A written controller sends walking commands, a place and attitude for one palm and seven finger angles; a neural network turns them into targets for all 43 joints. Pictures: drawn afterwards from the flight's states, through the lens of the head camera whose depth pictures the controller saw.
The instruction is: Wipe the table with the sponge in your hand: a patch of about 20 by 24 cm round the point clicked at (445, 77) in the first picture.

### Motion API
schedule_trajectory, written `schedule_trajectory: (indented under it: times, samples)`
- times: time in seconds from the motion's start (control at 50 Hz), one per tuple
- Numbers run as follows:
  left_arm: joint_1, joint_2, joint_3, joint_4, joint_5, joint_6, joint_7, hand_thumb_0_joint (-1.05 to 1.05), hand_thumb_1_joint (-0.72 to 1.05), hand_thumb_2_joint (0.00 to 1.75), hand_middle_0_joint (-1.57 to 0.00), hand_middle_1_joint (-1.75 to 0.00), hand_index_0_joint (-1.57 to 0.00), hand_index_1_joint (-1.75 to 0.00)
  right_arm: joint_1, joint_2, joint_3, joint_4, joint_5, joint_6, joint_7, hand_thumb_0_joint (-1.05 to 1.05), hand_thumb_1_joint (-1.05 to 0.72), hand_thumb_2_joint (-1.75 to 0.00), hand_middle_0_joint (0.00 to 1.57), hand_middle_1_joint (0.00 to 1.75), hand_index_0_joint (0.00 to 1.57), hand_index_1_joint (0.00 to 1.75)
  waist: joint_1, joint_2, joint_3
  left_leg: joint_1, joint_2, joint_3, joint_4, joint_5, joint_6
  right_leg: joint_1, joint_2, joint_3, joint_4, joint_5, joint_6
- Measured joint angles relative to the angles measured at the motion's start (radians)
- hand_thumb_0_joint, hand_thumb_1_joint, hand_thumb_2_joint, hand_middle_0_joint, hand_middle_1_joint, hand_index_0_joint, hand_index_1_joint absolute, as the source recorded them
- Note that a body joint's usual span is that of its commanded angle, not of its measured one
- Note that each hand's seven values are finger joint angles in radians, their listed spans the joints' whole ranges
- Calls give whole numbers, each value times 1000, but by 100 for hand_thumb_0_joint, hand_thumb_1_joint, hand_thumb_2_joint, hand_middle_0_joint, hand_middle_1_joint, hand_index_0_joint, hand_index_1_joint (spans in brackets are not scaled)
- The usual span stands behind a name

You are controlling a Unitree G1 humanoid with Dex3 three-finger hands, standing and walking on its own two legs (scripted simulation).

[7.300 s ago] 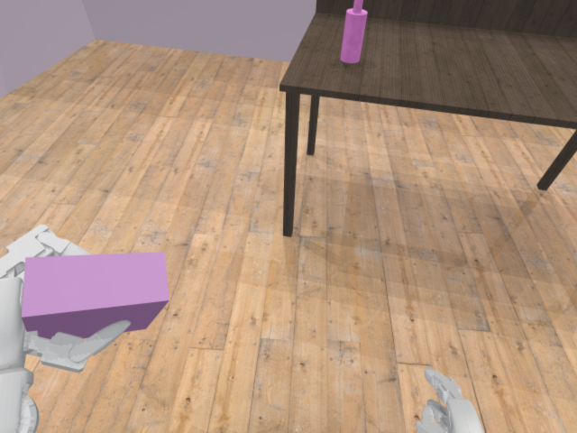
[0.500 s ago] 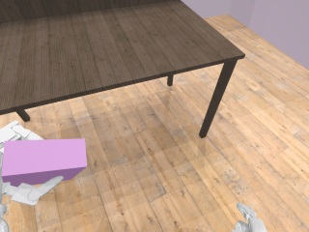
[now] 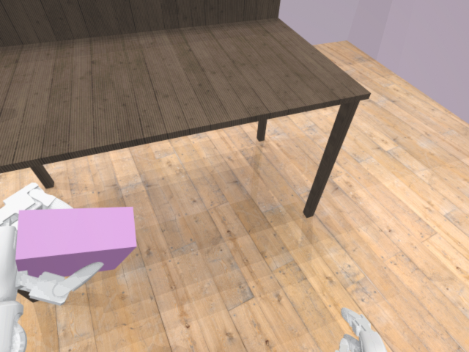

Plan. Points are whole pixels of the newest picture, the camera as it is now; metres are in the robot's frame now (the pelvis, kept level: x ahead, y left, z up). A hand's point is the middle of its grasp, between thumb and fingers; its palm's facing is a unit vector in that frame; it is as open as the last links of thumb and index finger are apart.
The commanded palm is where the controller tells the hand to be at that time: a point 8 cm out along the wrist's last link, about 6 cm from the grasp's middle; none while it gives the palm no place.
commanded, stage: look again from close up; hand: left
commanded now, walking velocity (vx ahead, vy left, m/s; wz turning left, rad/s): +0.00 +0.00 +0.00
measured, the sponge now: (92, 243) +0.22 +0.21 +0.14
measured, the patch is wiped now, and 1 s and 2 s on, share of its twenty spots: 0.00 0.00 0.00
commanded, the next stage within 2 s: shuffle to correct the standing spot in 0.40 s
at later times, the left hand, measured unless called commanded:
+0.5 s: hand (51, 219) +0.25 +0.28 +0.14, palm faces +0.29 -0.85 -0.44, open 9.5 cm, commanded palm +0.19 +0.31 +0.18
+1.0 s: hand (41, 176) +0.31 +0.30 +0.17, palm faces +0.43 -0.83 -0.36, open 9.4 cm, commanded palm +0.24 +0.34 +0.18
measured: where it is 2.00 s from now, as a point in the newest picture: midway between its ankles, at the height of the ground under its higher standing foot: (184, 339)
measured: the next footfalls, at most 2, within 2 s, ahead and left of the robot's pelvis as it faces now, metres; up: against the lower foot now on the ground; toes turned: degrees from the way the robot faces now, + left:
left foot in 1.10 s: +0.19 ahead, +0.20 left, +0.00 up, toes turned +1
right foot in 1.32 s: +0.22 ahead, +0.01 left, +0.00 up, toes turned -9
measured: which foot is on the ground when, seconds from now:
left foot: down 0.00-0.94, up 0.96-1.00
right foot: down 0.00-1.00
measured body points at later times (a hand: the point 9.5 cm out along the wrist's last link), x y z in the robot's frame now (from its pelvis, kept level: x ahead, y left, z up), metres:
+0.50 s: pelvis +0.03 +0.04 +0.00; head +0.06 +0.06 +0.45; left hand +0.23 +0.32 +0.16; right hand +0.18 -0.19 -0.07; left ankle +0.03 +0.11 -0.74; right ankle +0.04 -0.08 -0.74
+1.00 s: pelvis +0.09 +0.06 -0.02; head +0.10 +0.08 +0.43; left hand +0.28 +0.35 +0.19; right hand +0.26 -0.17 -0.09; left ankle +0.06 +0.13 -0.70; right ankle +0.04 -0.08 -0.74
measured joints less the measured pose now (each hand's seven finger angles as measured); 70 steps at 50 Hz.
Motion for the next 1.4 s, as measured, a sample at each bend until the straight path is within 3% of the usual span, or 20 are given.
schedule_trajectory:
  times: [0.1, 0.18, 0.22, 0.28, 0.38, 0.44, 0.54, 0.62, 0.82, 0.9, 0.94, 1.0, 1.04, 1.1, 1.16, 1.2, 1.24, 1.3, 1.36, 1.4]
  samples:
    - [-9, 3, 22, 6, 6, -7, 8, -1, -44, 100, -81, -135, -82, -134, 15, -6, 1, -6, 1, -12, -5, 1, -90, -90, 20, 30, 20, 30, 6, -10, 4, 8, -9, 9, -27, 7, 9, 2, -8, 9, -19, 11, 15]
    - [-297, 143, 87, 142, 29, -81, -27, -1, -44, 100, -81, -135, -82, -134, 43, -7, 28, -9, 7, -73, 3, 1, -90, -90, 20, 30, 20, 30, 48, -24, 15, -47, -11, -17, 28, -7, 6, -37, -7, -8, 23, -3, 7]
    - [-369, 146, 145, 192, 10, -98, -17, -1, -44, 100, -81, -135, -82, -134, 25, -5, 34, 3, -4, -87, 29, 1, -90, -90, 20, 30, 20, 30, 38, -24, 8, -61, 0, -11, 54, -25, 5, -46, 4, -1, 29, -6, -4]
    - [-304, 64, 151, 139, -17, -72, -5, -1, -44, 100, -81, -135, -82, -134, 22, -14, 21, -19, 1, -95, 63, 2, -90, -90, 20, 30, 20, 30, 5, -9, -3, -37, 0, 13, 48, -39, 18, -28, 5, 24, 17, -9, 10]
    - [-51, -48, 0, -7, 3, -35, -44, -1, -44, 100, -81, -135, -82, -134, 17, -28, 0, -49, 3, -85, 60, 1, -90, -90, 20, 30, 20, 30, -31, -6, -2, 18, -20, 54, -7, -40, 41, 4, -13, 66, -10, -8, 42]
    - [12, -14, -12, -17, 10, -18, -60, -1, -44, 100, -81, -135, -82, -134, 9, -18, 0, -59, -1, -70, 38, 1, -90, -90, 20, 30, 20, 30, -28, -30, 14, 31, -33, 62, -30, -34, 48, 5, -24, 74, -12, -11, 50]
    - [-40, 44, 80, -9, 6, 9, -33, -1, -44, 100, -81, -135, -82, -134, -5, -17, 0, -73, -8, -67, 20, 1, -90, -90, 20, 30, 20, 30, 5, -41, 49, 28, -47, 52, -34, -31, 54, 4, -38, 64, -6, -19, 55]
    - [-77, 24, 108, -52, -2, -1, -9, -1, -44, 100, -81, -135, -82, -134, -30, -27, 0, -65, -12, -69, 33, 1, -90, -90, 20, 30, 20, 30, 16, -17, 41, 15, -48, 38, 8, -59, 63, 7, -41, 51, 11, -38, 60]
    - [-40, -25, 43, 2, 2, -3, -19, -1, -44, 101, -81, -135, -82, -134, -15, -15, -7, -83, 4, -39, 19, 1, -90, -90, 20, 30, 20, 30, 5, -5, -51, 23, -71, 43, 110, -171, 82, -7, -68, 58, 161, -171, 57]
    - [-74, -15, 50, 18, 2, 9, -14, -1, -44, 101, -81, -135, -82, -134, -5, -19, -6, -84, 7, -37, 24, 1, -90, -90, 20, 30, 20, 30, -5, 20, -39, 20, -61, 23, 152, -204, 75, 19, -60, 37, 157, -194, 70]
    - [-89, 1, 48, -6, 0, -1, -9, -1, -44, 101, -81, -135, -82, -134, -8, -21, -9, -72, 12, -34, 31, 1, -90, -90, 20, 30, 20, 30, -10, 16, -24, -37, -55, 17, 270, -185, 48, 23, -62, 23, 167, -208, 71]
    - [-85, 6, 42, -64, -2, -34, -1, -1, -44, 101, -81, -135, -82, -134, -13, -35, -17, -42, 14, -24, 46, 1, -90, -90, 20, 30, 20, 30, 1, -4, -1, -150, -44, -12, 482, -289, 24, 45, -71, 20, 165, -224, 73]
    - [-53, 3, 56, -109, -2, -54, 3, -1, -44, 101, -81, -135, -82, -134, -16, -45, -23, -32, 12, -13, 55, 1, -90, -90, 20, 30, 20, 30, 9, -19, 8, -185, -12, -32, 449, -297, 26, 52, -79, 37, 169, -233, 83]
    - [-19, 3, 88, -154, -11, -66, 2, -1, -44, 101, -81, -135, -82, -134, -24, -68, -39, -48, 14, -10, 54, 2, -90, -90, 20, 30, 20, 30, 9, -15, 28, -146, 20, -46, 247, -128, 15, 22, -100, 69, 292, -287, 78]
    - [-49, 26, 119, -93, -6, -58, -2, -1, -44, 101, -81, -135, -82, -134, -59, -32, -60, -35, 8, -20, 39, 2, -90, -90, 20, 30, 20, 30, 12, -29, 59, -117, 2, 14, 285, -156, 13, -103, -78, 142, 609, -346, 56]
    - [-78, 37, 126, -37, -4, -39, -8, -1, -44, 101, -81, -135, -82, -134, -56, -2, -49, -30, 9, -33, 38, 2, -90, -90, 20, 30, 20, 30, 1, -35, 53, -83, -12, 31, 236, -149, 20, -165, -65, 120, 675, -354, 55]
    - [-96, 37, 125, -8, -1, -22, -12, -1, -44, 101, -81, -135, -82, -134, -44, 17, -29, -31, 12, -49, 39, 2, -90, -90, 20, 30, 20, 30, -9, -28, 45, -49, -20, 37, 175, -127, 22, -183, -61, 70, 586, -328, 55]
    - [-79, 39, 111, -21, 0, -18, -10, -1, -44, 101, -81, -135, -82, -134, -13, 21, -2, -48, 16, -70, 43, 1, -90, -90, 20, 30, 20, 30, -27, 0, 30, -28, -23, 33, 152, -132, 19, -114, -43, -7, 265, -209, 49]
    - [-50, 36, 77, -51, 0, -30, -19, -1, -44, 101, -81, -135, -82, -134, -9, 0, -3, -28, 11, -58, 46, 1, -90, -90, 20, 30, 20, 30, -49, 42, 27, -115, -23, -3, 404, -187, 24, -87, -35, -43, 221, -134, -10]
    - [-24, 17, 55, -52, -5, -35, -35, -1, -44, 101, -81, -135, -82, -134, -5, -17, -16, 6, 9, -36, 51, 1, -90, -90, 20, 30, 20, 30, -44, 55, 15, -189, -28, -22, 599, -164, 8, -59, -36, -49, 198, -142, -13]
